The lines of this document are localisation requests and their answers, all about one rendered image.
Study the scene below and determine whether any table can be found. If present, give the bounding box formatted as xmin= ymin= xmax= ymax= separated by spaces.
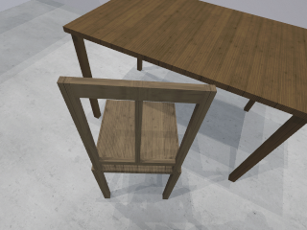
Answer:
xmin=62 ymin=0 xmax=307 ymax=182

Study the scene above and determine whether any chair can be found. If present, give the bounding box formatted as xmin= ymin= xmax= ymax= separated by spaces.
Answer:
xmin=57 ymin=76 xmax=217 ymax=199

